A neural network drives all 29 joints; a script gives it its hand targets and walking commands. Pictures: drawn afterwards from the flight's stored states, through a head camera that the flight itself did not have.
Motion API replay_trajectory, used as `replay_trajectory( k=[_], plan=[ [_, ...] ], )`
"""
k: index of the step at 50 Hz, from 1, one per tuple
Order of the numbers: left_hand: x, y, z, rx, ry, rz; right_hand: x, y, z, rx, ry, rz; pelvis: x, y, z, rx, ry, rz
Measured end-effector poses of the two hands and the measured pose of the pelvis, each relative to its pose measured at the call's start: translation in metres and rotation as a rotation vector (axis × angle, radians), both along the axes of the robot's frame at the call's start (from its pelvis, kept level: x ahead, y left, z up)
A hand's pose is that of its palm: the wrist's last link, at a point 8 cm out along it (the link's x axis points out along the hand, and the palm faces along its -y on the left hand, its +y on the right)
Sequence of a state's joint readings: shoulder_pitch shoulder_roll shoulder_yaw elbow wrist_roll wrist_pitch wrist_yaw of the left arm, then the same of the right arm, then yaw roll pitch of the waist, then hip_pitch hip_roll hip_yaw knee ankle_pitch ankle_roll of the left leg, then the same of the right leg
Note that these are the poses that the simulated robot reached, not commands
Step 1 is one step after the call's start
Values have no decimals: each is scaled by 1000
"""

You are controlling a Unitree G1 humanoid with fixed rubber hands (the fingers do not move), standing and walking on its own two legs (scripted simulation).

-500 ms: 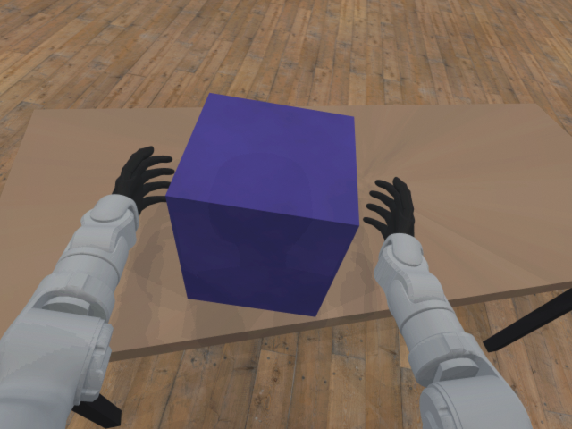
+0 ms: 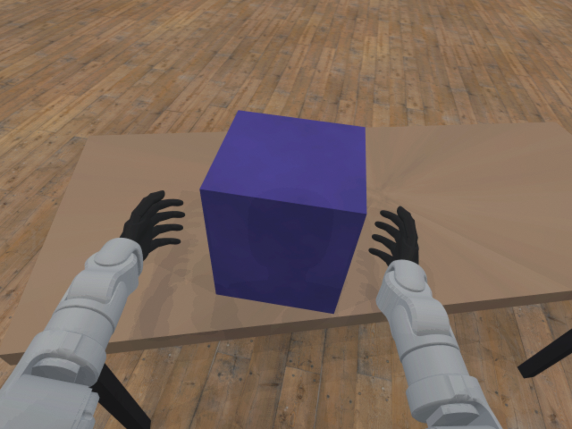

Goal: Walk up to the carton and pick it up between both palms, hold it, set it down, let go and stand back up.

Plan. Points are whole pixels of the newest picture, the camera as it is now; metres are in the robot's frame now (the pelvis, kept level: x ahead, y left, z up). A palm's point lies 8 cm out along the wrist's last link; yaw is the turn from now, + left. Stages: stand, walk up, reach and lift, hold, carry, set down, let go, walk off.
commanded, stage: set down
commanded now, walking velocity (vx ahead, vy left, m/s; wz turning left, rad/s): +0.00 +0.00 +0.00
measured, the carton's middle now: (287, 214) +0.47 -0.03 +0.05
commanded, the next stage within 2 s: none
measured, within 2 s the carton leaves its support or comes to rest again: neither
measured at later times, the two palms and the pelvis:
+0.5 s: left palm (91, 312) +0.30 +0.23 +0.05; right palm (406, 330) +0.25 -0.17 +0.05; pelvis +0.03 +0.00 +0.01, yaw -2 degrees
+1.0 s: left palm (64, 376) +0.22 +0.25 +0.04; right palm (418, 362) +0.21 -0.17 +0.05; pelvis +0.06 +0.01 +0.01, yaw -1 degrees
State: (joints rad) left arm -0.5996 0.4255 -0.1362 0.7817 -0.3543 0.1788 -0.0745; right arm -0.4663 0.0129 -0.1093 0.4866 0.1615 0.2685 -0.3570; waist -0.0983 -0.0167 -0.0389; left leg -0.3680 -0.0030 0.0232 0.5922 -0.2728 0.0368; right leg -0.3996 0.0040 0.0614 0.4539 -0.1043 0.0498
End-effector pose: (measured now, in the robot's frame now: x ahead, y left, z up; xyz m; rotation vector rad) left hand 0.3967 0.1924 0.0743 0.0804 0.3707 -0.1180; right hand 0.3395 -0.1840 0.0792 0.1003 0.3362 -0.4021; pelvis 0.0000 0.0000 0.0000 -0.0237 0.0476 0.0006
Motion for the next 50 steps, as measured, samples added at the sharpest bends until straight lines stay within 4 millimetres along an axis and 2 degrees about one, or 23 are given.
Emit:
replay_trajectory(
  k=[8, 17, 22, 27, 31, 35, 41, 50],
  plan=[
    [-17, 4, -9, -23, 14, -19, -22, 1, -13, 11, 20, 16, 8, 2, 2, 3, -49, -18],
    [-49, 25, -19, -33, 30, 3, -53, 7, -30, 21, 48, 38, 20, 2, 6, 1, -90, -38],
    [-77, 37, -20, -40, 24, 14, -73, 11, -33, 10, 69, 60, 28, 1, 8, -2, -129, -42],
    [-113, 44, -22, -48, 29, 7, -98, 12, -28, 3, 81, 59, 39, 1, 10, -8, -170, -45],
    [-141, 48, -28, -69, 48, 4, -116, 7, -24, -20, 99, 47, 47, 2, 10, -13, -195, -42],
    [-161, 48, -34, -89, 51, 6, -126, 0, -20, -52, 111, 38, 54, 3, 9, -16, -207, -39],
    [-172, 47, -36, -118, 16, 8, -129, -3, -20, -60, 119, 43, 59, 6, 9, -19, -210, -28],
    [-173, 54, -31, -88, 15, 9, -131, 13, -27, 8, 128, 40, 62, 12, 8, -25, -213, -20]
  ],
)
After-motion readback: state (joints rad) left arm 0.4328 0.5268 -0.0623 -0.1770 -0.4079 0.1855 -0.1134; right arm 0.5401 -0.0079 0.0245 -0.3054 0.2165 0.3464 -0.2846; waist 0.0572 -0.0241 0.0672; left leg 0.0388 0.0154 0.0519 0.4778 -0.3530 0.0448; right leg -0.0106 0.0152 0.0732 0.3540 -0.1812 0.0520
